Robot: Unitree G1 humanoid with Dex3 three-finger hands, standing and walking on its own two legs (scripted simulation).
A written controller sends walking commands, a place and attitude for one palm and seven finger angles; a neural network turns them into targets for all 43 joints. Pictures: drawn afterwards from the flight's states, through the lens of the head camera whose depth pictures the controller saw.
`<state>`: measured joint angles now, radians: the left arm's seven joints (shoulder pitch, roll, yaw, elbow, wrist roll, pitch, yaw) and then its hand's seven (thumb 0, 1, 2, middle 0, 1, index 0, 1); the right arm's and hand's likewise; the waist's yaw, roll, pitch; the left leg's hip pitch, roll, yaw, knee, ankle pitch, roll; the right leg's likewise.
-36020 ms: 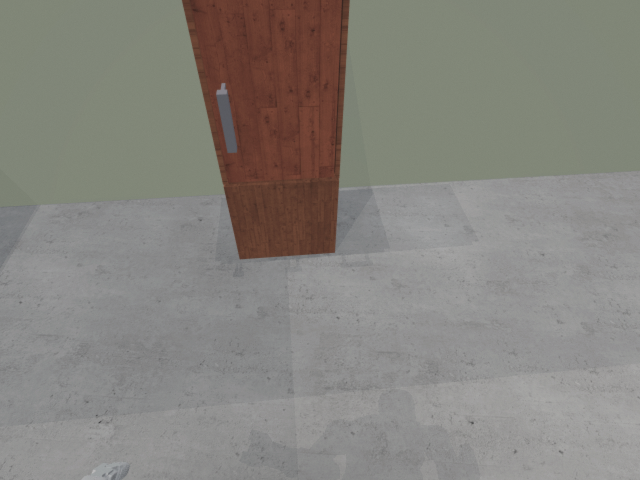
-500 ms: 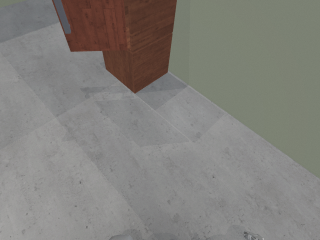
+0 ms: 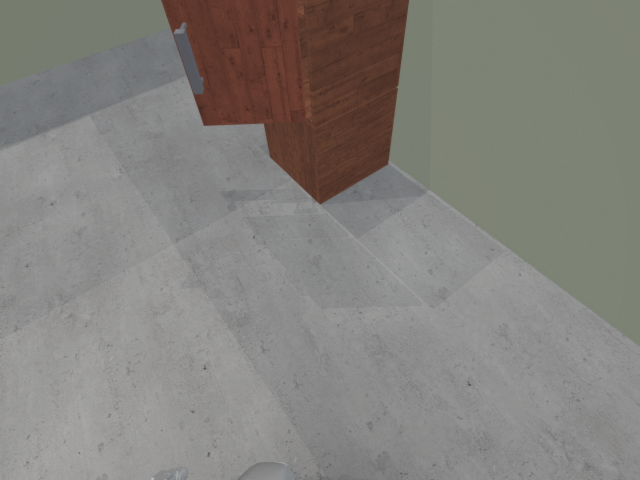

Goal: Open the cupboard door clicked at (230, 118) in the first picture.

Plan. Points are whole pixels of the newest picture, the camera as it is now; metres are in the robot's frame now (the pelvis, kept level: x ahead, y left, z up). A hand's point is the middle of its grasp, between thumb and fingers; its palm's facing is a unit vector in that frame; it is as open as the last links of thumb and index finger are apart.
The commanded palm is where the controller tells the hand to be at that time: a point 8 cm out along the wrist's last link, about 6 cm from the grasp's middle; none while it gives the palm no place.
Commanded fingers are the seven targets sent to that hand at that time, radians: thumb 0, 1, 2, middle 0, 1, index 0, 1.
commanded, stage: take the last steps up to it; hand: left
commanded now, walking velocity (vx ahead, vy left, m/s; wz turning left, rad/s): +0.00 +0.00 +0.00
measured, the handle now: (191, 59) +1.17 +0.43 -0.09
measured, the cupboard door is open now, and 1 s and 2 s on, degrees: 53 53 53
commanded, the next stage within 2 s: come to a stop and stand still in 1.82 s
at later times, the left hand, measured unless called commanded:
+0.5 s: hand out of the picture -0.02 +0.26 -0.18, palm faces +0.22 -0.96 -0.19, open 7.4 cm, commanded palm none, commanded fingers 0.00 0.90 0.90 -0.20 -0.30 -0.20 -0.30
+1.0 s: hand (180, 339) +0.35 +0.27 -0.16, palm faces +0.13 -0.97 -0.19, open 7.4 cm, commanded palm none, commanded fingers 0.00 0.90 0.90 -0.20 -0.30 -0.20 -0.30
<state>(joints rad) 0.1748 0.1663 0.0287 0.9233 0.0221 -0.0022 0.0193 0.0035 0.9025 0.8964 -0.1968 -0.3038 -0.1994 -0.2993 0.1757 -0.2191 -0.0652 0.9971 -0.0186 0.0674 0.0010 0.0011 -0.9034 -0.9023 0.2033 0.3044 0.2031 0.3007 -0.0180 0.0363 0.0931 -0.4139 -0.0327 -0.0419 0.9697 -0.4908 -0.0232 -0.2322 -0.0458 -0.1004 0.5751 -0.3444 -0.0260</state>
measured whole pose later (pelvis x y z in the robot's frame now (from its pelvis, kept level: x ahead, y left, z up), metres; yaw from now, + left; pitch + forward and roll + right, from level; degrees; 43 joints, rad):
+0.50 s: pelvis +0.06 +0.07 +0.00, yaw +9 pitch +0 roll +0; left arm 0.34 0.22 0.07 1.11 0.03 0.03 0.00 0.01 0.91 0.90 -0.20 -0.30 -0.20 -0.30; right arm 0.15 -0.18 -0.03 0.96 -0.03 -0.04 0.00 0.00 -0.91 -0.90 0.20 0.30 0.20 0.30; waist 0.04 -0.06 0.07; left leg -0.24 -0.01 0.13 0.56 -0.33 0.06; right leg -0.38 -0.13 -0.08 1.09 -0.47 0.01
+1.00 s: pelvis +0.24 +0.09 -0.01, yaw +9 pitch -2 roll +0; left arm 0.09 0.14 0.04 0.96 0.01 -0.06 0.00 0.00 0.90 0.90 -0.20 -0.30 -0.20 -0.30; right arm 0.42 -0.14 -0.03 1.18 -0.02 -0.01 -0.01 0.00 -0.91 -0.90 0.20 0.30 0.20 0.30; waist -0.05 0.02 0.11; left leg -0.29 0.01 0.04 1.16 -0.43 0.02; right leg -0.32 -0.01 -0.15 0.62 -0.28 -0.08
